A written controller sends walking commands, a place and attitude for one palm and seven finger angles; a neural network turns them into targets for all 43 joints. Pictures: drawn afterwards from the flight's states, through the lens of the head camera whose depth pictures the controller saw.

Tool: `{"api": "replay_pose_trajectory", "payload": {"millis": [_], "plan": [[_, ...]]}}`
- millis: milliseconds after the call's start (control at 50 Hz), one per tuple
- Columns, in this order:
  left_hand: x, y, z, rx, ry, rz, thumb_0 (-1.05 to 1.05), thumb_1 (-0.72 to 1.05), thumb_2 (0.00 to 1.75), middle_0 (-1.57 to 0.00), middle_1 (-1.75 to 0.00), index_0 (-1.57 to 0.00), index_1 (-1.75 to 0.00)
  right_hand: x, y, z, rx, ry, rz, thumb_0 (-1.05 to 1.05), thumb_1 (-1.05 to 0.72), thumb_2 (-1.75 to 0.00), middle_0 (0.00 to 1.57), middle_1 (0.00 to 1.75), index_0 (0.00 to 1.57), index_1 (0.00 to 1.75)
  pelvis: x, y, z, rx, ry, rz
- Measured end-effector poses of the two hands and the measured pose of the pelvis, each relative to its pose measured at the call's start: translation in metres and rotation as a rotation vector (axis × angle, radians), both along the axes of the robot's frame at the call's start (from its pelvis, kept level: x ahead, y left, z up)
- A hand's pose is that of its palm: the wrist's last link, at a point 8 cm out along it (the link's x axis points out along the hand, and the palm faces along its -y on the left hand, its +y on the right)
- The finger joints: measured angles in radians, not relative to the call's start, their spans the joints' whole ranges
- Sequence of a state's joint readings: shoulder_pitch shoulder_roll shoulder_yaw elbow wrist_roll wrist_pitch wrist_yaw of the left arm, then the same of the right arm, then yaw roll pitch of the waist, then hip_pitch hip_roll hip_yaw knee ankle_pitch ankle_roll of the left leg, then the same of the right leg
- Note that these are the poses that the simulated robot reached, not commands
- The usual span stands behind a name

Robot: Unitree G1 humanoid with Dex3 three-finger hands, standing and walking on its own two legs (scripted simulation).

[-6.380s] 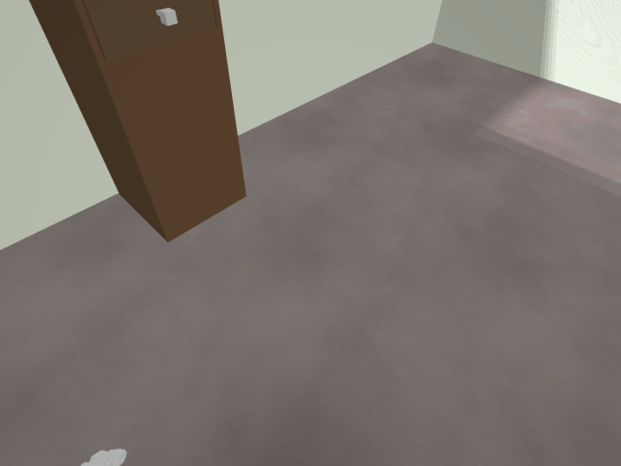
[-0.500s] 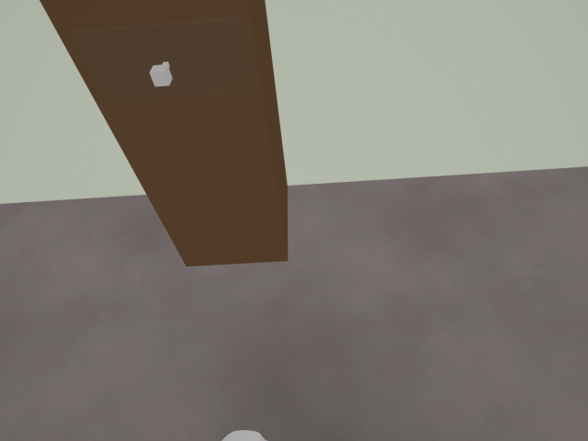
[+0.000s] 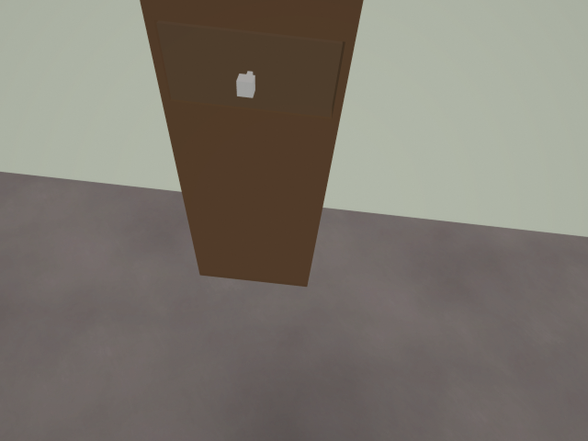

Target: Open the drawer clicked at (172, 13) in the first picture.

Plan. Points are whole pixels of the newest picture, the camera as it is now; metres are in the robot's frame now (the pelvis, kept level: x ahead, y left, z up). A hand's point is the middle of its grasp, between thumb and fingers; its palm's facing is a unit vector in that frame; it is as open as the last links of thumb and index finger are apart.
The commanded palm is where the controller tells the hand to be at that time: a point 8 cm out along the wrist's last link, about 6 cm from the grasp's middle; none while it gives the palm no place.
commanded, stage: take the last steps up to it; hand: left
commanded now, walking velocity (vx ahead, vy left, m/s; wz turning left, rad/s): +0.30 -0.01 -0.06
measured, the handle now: (247, 81) +0.78 +0.19 +0.09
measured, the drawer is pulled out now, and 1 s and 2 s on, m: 0.00 0.00 0.00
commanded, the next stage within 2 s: come to a stop and stand still in 0.46 s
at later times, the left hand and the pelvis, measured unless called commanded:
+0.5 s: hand (209, 350) +0.30 +0.17 -0.18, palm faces -0.01 -0.99 -0.17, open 7.4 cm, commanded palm none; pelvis +0.20 +0.01 -0.02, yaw -2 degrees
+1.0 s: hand (190, 325) +0.34 +0.23 -0.19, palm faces -0.02 -0.97 -0.22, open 7.4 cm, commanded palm none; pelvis +0.28 +0.03 -0.01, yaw -5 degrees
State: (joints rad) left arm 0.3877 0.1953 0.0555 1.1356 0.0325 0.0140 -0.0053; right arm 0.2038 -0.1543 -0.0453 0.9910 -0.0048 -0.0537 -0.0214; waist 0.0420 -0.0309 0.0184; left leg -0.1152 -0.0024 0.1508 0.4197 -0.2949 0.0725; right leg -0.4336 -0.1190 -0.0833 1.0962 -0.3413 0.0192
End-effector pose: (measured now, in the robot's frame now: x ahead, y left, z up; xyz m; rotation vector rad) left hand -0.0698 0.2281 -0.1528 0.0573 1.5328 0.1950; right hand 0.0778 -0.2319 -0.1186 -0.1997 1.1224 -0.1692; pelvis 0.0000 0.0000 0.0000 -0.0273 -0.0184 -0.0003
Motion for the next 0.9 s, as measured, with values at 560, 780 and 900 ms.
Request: {"api": "replay_pose_trajectory", "payload": {"millis": [560,780,900], "plan": [[0.349,0.007,0.005,0.064,-0.300,-0.139,-0.01,0.94,0.90,-0.21,-0.30,-0.20,-0.29,0.056,0.047,-0.038,0.139,0.411,-0.205,0.00,-0.90,-0.90,0.20,0.30,0.20,0.30,0.221,0.008,-0.011,0.012,-0.009,-0.036],[0.351,0.023,-0.003,0.029,-0.101,-0.098,0.00,0.92,0.90,-0.20,-0.30,-0.20,-0.29,0.230,0.032,-0.038,0.035,0.190,-0.106,0.02,-0.95,-0.90,0.20,0.30,0.20,0.30,0.285,0.036,-0.012,0.006,0.006,-0.058],[0.377,0.037,-0.012,0.034,-0.096,-0.108,0.00,0.91,0.90,-0.21,-0.30,-0.20,-0.29,0.269,0.045,-0.029,0.018,0.124,-0.092,0.01,-0.93,-0.90,0.20,0.30,0.20,0.30,0.292,0.041,-0.014,0.021,0.008,-0.083]]}}
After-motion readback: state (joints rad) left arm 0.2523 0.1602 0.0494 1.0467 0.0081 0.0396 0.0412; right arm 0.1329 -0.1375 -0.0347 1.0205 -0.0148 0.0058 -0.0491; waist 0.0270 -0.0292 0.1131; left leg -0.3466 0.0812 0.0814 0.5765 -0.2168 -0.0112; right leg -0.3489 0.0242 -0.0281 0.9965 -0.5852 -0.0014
